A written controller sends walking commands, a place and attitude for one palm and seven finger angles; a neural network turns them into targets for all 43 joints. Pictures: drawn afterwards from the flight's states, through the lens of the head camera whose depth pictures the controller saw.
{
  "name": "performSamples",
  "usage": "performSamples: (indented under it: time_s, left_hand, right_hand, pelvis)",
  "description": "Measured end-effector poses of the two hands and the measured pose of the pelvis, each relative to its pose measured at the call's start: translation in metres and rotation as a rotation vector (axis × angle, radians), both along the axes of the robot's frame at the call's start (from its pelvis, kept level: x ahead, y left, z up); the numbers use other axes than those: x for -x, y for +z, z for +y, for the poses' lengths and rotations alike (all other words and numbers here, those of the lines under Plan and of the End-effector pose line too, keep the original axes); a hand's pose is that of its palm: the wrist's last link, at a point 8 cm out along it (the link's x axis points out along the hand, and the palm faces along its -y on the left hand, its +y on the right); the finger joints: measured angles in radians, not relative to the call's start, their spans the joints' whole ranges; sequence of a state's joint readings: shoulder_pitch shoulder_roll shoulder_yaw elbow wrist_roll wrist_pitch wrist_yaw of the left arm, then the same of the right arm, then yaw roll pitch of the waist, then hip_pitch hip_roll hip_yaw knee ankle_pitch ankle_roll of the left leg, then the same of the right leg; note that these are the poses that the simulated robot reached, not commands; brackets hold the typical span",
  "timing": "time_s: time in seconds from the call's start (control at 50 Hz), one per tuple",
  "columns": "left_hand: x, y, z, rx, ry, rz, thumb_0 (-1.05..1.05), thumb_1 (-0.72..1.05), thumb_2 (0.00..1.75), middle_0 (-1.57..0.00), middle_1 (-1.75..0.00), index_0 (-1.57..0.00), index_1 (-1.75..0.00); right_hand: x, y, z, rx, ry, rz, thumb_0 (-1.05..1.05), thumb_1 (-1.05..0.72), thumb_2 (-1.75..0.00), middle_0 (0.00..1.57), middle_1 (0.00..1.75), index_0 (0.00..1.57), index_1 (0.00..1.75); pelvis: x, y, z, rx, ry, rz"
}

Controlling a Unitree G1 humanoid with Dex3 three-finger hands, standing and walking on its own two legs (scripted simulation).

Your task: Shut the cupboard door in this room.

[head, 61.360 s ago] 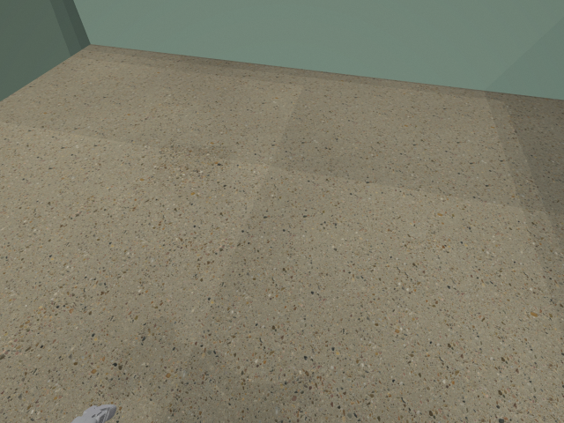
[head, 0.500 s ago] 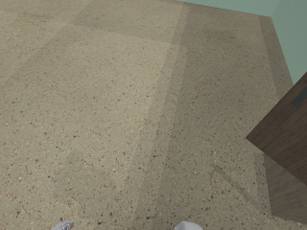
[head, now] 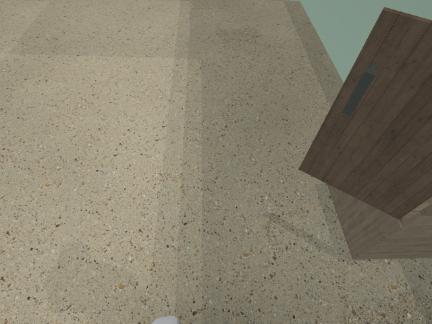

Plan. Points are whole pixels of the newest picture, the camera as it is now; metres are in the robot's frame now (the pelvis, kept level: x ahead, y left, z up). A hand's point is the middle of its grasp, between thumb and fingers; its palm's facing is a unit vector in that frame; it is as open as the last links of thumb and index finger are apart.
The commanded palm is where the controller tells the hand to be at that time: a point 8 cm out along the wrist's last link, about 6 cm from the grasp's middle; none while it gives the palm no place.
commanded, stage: turn to face it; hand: left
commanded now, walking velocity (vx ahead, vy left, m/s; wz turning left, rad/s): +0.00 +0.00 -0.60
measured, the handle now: (360, 88) +0.66 -0.32 +0.07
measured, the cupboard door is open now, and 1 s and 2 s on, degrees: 55 55 55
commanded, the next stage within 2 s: take the last steps up to it in 0.76 s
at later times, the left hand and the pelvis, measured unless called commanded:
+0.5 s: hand (145, 299) +0.18 +0.16 -0.15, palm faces -0.30 -0.91 -0.27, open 7.4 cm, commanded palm none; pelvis +0.00 -0.01 -0.01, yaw -18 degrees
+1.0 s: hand (140, 311) +0.16 +0.17 -0.17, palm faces -0.41 -0.90 -0.15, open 7.4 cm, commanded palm none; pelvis +0.04 +0.01 +0.01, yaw -27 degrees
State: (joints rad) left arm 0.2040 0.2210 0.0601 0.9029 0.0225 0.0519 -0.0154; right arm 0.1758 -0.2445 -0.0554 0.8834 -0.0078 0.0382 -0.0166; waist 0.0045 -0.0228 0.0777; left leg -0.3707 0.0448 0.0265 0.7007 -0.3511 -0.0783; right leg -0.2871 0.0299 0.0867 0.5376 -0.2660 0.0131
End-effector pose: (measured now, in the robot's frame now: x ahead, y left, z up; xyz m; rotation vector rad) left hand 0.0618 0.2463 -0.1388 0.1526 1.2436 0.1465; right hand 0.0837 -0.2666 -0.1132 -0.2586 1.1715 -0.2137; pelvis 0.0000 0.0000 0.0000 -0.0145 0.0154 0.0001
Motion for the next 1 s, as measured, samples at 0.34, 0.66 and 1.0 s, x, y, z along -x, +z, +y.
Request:
performSamples:
  time_s: [0.34, 0.66, 1.0]
  left_hand:
    - [-0.081, 0.016, 0.017, -0.021, -0.218, -0.017, 0.01, 0.91, 0.9, -0.19, -0.3, -0.2, -0.3]
    - [-0.108, 0.028, -0.067, -0.042, -0.414, -0.078, 0.0, 0.9, 0.89, -0.2, -0.3, -0.2, -0.3]
    - [-0.114, -0.006, -0.031, 0.024, -0.437, 0.09, 0.01, 0.91, 0.9, -0.2, -0.3, -0.2, -0.3]
  right_hand:
    - [0.084, 0.001, 0.04, -0.049, -0.224, 0.053, 0.01, -0.9, -0.9, 0.2, 0.3, 0.21, 0.3]
    - [0.148, -0.022, -0.001, -0.102, -0.44, 0.108, 0.01, -0.91, -0.9, 0.2, 0.3, 0.2, 0.3]
    - [0.121, 0.003, 0.049, -0.041, -0.472, 0.057, 0.01, -0.91, -0.9, 0.2, 0.3, 0.2, 0.3]
  pelvis:
    - [-0.005, 0.011, 0.021, 0.025, -0.225, -0.01]
    - [-0.002, 0.007, -0.013, -0.02, -0.363, -0.019]
    - [-0.035, 0.008, 0.013, 0.024, -0.464, -0.005]
